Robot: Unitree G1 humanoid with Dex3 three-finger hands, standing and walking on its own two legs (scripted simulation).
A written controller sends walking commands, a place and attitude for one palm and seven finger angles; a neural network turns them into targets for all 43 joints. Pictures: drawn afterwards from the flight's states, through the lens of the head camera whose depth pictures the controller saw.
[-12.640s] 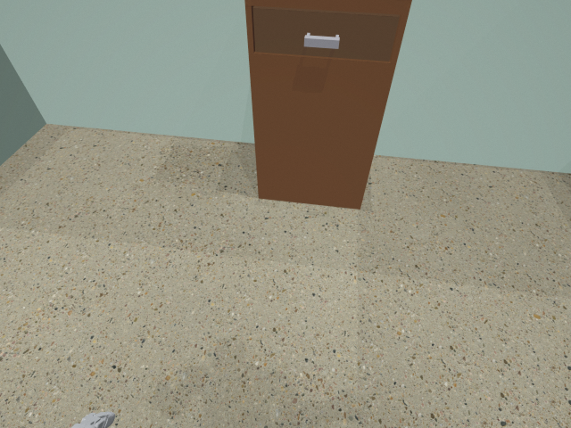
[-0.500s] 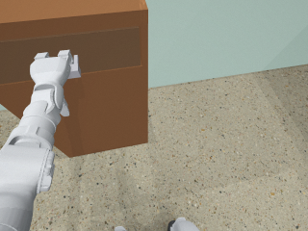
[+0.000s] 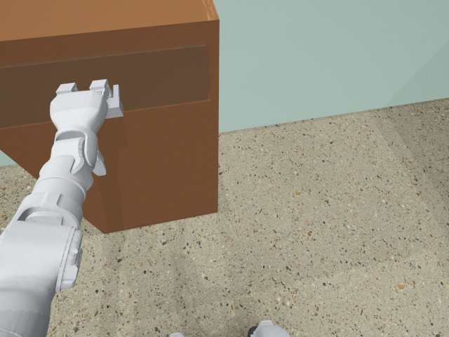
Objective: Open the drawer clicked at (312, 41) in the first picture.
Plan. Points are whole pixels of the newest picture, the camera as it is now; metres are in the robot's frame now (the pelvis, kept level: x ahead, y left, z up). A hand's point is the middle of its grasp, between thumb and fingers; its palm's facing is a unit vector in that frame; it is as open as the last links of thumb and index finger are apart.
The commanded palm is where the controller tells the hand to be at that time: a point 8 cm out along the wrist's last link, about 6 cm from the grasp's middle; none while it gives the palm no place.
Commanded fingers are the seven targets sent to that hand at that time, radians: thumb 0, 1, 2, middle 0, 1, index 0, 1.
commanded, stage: close the thumb around the handle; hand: left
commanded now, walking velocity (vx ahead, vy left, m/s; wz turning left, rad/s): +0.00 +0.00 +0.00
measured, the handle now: (91, 101) +0.55 +0.22 +0.06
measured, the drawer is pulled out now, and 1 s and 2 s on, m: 0.00 0.00 0.13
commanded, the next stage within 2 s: pull the drawer open in 0.70 s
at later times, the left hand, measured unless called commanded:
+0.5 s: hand (93, 129) +0.50 +0.22 +0.04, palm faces -0.04 +0.00 -1.00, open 7.5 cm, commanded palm +0.48 +0.22 +0.09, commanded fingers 0.00 0.90 0.90 -0.40 -1.35 -0.40 -1.35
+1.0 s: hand (93, 130) +0.49 +0.22 +0.04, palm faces -0.03 -0.02 -1.00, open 6.0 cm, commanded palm +0.45 +0.22 +0.09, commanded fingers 0.00 0.90 0.90 -0.40 -1.35 -0.40 -1.35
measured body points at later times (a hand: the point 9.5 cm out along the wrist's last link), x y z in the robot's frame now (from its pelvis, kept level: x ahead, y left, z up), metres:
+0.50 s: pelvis +0.00 -0.01 +0.00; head +0.10 -0.01 +0.44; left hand +0.49 +0.22 +0.10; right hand +0.00 -0.28 -0.13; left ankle -0.03 +0.11 -0.71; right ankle +0.00 -0.14 -0.71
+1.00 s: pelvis +0.00 -0.01 +0.00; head +0.10 -0.01 +0.44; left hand +0.49 +0.22 +0.09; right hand -0.01 -0.28 -0.13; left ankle -0.03 +0.11 -0.71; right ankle +0.00 -0.14 -0.71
